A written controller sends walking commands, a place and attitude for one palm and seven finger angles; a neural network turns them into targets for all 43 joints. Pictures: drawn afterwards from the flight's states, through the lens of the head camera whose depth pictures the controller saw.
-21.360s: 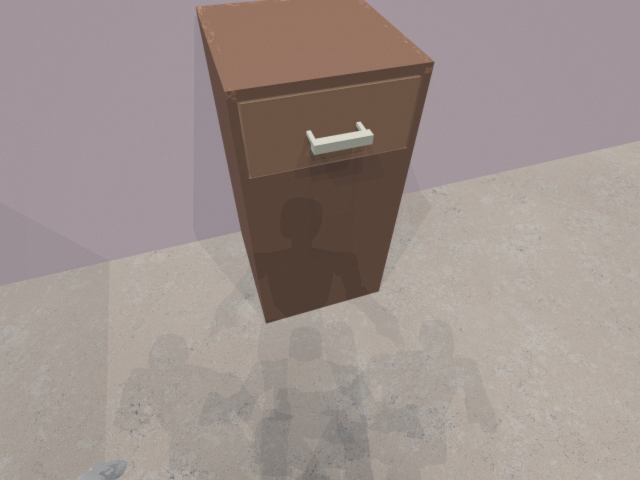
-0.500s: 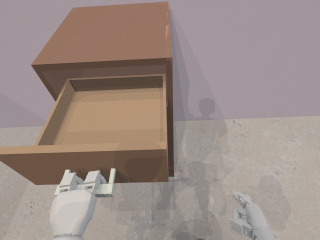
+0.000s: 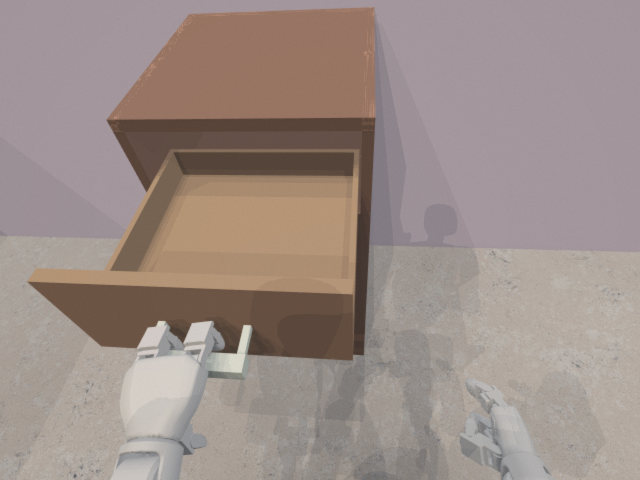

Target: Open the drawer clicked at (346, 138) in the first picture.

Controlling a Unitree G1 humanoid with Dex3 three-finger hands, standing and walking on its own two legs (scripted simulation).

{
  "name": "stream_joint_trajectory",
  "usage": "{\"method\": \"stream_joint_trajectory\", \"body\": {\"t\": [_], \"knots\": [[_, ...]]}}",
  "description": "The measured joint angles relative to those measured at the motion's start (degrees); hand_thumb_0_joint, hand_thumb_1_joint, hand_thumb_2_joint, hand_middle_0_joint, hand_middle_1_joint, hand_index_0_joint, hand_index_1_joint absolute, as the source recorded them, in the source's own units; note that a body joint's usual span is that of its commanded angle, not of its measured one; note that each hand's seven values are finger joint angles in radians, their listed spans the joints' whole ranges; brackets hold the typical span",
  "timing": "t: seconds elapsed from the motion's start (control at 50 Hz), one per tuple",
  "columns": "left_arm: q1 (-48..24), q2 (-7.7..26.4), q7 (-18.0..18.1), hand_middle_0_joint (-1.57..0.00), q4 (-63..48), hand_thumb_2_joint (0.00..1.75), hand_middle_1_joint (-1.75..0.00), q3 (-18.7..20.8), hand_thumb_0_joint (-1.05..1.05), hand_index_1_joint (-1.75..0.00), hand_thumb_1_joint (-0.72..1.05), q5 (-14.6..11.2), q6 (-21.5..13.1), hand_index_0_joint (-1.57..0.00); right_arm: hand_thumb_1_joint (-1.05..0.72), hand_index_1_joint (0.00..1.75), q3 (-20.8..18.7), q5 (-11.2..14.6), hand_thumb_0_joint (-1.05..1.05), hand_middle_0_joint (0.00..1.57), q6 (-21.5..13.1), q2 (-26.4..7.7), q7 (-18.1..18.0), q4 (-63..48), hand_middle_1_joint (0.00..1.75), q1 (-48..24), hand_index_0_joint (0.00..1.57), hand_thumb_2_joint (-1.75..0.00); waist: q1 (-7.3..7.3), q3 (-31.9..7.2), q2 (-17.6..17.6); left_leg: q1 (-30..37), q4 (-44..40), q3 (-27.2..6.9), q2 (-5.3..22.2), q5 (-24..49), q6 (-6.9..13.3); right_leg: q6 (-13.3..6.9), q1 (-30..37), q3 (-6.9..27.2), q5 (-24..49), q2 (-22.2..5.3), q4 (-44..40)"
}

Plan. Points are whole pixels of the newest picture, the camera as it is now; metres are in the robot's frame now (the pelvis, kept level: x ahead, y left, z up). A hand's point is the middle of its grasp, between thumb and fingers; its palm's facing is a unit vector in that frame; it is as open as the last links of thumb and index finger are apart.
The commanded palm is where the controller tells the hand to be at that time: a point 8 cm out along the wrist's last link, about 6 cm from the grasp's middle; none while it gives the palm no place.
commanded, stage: lift the hand off the handle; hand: left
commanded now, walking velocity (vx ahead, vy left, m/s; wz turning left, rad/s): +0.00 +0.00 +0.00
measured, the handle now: (198, 347) +0.26 +0.20 +0.02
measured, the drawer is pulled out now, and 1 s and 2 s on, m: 0.30 0.30 0.30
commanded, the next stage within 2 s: draw the hand back to the body in 1.70 s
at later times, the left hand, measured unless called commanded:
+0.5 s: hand (194, 388) +0.22 +0.19 +0.00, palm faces +0.04 -0.08 -1.00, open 13.7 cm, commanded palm +0.19 +0.19 +0.06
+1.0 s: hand (172, 361) +0.22 +0.20 +0.07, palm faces +0.09 -0.12 -0.99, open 13.4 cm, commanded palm +0.19 +0.19 +0.14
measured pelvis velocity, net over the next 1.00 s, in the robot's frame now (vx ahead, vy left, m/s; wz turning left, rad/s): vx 0.00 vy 0.00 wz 0.00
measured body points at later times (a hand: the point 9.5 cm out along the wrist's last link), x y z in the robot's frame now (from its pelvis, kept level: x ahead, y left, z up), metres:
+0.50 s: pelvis -0.01 +0.00 +0.00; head +0.01 -0.04 +0.45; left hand +0.21 +0.19 +0.06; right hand +0.19 -0.22 -0.11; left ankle -0.05 +0.13 -0.71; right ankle +0.06 -0.10 -0.71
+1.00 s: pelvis +0.00 +0.00 +0.02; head +0.00 -0.04 +0.47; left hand +0.21 +0.20 +0.13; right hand +0.23 -0.19 -0.07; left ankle -0.05 +0.13 -0.71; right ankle +0.06 -0.10 -0.71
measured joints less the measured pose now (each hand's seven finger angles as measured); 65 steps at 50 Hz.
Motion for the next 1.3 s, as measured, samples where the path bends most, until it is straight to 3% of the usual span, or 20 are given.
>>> {"method": "stream_joint_trajectory", "body": {"t": [0.16, 0.3, 0.44, 0.84, 1.3], "knots": [[-2.09, -0.65, -0.27, -0.3, 1.1, 0.33, -1.21, -0.93, 0.0, -1.21, -0.44, -0.05, 0.56, -0.33, -0.9, 0.3, -0.78, -0.27, 0.01, 0.2, 0.16, -0.73, -0.1, 0.4, 0.3, 0.12, 0.2, -0.9, 0.08, 0.33, 0.09, -0.49, 0.13, -0.53, -0.26, 0.54, 0.04, -0.02, -0.03, -0.44, 0.54, -0.34, -0.31], [-4.0, -1.23, 0.37, -0.31, 3.04, 0.31, -1.21, -2.22, 0.0, -1.2, -0.48, 1.26, -0.01, -0.32, -0.9, 0.3, -0.77, -0.24, 0.01, 0.2, 0.42, -0.5, -0.18, 1.12, 0.3, 0.62, 0.2, -0.9, -0.12, 0.22, -0.21, -0.64, 0.2, -0.13, -0.33, 0.74, 0.03, -0.05, -0.44, -0.02, 0.81, -0.32, -0.07], [-6.11, -0.72, 0.57, -0.32, 5.55, 0.3, -1.21, -1.49, 0.0, -1.2, -0.49, 0.17, 1.82, -0.32, -0.9, 0.3, -0.65, 0.31, 0.01, 0.2, 0.78, -0.22, -0.78, 1.95, 0.3, 0.81, 0.2, -0.9, -0.71, 0.63, 0.12, 0.23, -0.8, -0.08, -0.36, 1.44, 0.0, -0.09, 0.41, 0.05, 1.42, -0.28, -0.96], [-6.85, 2.18, -7.64, -0.32, -2.06, 0.3, -1.21, -1.95, 0.0, -1.24, -0.49, -3.28, 2.33, -0.39, -0.9, 0.3, -0.37, 0.93, 0.01, 0.2, 1.42, -0.91, -1.53, 2.32, 0.3, -0.34, 0.2, -0.9, 0.69, 3.1, 1.48, 9.28, -9.48, -0.25, -0.53, 5.25, 0.18, 0.16, 9.4, -0.2, 4.45, -0.17, -8.81], [-6.04, 5.48, -16.69, -0.36, -15.51, 0.3, -1.23, -2.13, 0.0, -1.22, -0.49, -5.88, 3.91, -0.37, -0.9, 0.3, 1.54, 1.44, 0.01, 0.2, 2.87, -0.65, 1.01, 2.62, 0.3, -2.18, 0.2, -0.9, 2.77, 4.65, 3.58, 18.67, -17.67, -0.51, -0.41, 8.11, 0.72, 0.83, 19.2, -0.59, 7.26, 0.19, -17.26]]}}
